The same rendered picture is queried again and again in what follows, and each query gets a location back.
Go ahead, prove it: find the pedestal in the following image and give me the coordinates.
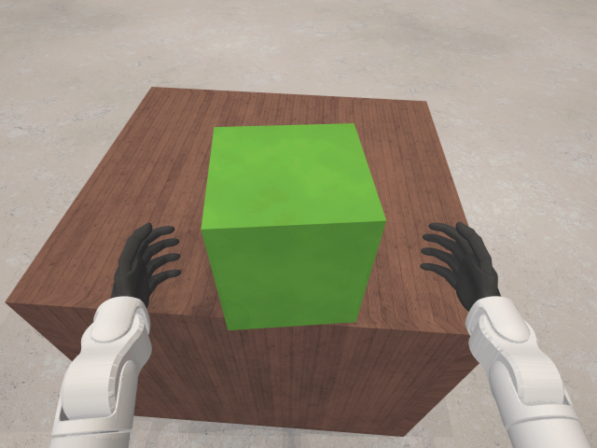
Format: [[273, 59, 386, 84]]
[[5, 87, 479, 437]]

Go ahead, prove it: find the right robot hand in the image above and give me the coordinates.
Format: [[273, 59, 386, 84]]
[[420, 222, 501, 312]]

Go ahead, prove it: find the left robot forearm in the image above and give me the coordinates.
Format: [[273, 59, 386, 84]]
[[49, 296, 152, 448]]

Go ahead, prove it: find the carton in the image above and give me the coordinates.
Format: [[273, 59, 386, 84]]
[[201, 123, 386, 330]]

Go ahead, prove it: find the left robot hand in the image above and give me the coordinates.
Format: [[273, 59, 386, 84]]
[[110, 223, 181, 308]]

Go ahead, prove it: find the right robot forearm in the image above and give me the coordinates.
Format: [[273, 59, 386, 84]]
[[465, 296, 592, 448]]

